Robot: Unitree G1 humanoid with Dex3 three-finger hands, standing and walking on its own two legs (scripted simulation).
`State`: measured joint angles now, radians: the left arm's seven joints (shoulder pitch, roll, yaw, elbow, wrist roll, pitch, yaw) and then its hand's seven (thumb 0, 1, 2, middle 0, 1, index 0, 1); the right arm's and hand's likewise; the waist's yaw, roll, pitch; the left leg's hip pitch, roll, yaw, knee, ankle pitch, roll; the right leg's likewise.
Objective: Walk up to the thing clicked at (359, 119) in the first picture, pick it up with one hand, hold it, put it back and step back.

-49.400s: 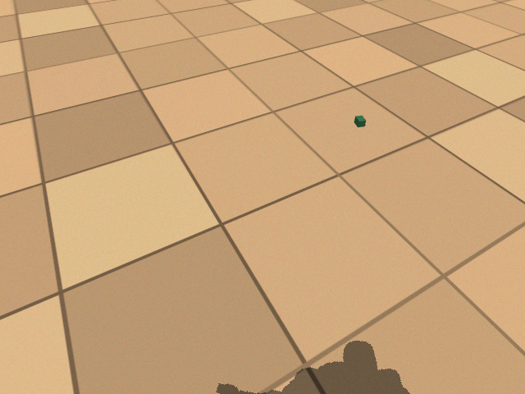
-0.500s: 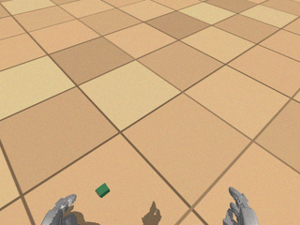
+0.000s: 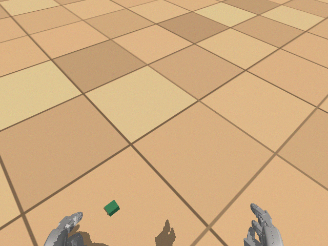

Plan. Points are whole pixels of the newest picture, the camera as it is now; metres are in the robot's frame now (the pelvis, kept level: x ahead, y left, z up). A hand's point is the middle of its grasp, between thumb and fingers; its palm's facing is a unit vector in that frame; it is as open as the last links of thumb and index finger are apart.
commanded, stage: stand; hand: left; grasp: from above
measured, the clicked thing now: (112, 208) +0.47 +0.27 -0.69
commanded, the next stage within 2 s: none
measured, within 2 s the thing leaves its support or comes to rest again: neither
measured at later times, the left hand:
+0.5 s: hand out of the picture +0.06 +0.24 -0.11, palm faces +0.04 -0.94 -0.33, open 7.4 cm
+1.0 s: hand out of the picture +0.03 +0.24 -0.09, palm faces +0.04 -0.94 -0.35, open 7.4 cm
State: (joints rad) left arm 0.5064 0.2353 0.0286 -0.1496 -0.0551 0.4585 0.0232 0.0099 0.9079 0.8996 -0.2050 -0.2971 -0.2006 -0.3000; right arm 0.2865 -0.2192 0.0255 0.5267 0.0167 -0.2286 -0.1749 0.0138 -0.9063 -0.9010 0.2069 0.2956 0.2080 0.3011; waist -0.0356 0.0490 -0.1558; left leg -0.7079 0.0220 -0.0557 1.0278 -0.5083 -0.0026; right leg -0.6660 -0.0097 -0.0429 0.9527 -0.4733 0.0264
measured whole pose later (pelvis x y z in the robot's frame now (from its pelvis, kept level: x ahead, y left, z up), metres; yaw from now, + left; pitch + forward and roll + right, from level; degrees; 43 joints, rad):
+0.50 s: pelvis +0.00 +0.01 +0.05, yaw +0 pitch -2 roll +0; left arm 0.23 0.28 0.04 0.92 0.04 0.03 0.03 0.01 0.91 0.90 -0.21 -0.30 -0.20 -0.30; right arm 0.19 -0.28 -0.05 0.99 -0.04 -0.01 -0.02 0.01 -0.91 -0.90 0.21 0.30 0.21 0.30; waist 0.02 0.01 0.05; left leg -0.25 -0.02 -0.02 0.60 -0.32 0.02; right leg -0.24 -0.05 -0.01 0.59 -0.31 0.04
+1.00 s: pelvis -0.02 -0.01 +0.07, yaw +1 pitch -4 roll +0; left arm 0.17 0.30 0.03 1.13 0.03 0.00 0.03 0.00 0.91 0.90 -0.21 -0.30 -0.20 -0.30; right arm 0.16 -0.30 -0.04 1.12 -0.02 0.00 -0.01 0.01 -0.91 -0.90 0.21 0.30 0.21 0.30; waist 0.02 0.02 0.06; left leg -0.12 -0.01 -0.03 0.39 -0.19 0.00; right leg -0.11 -0.04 -0.03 0.38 -0.19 0.03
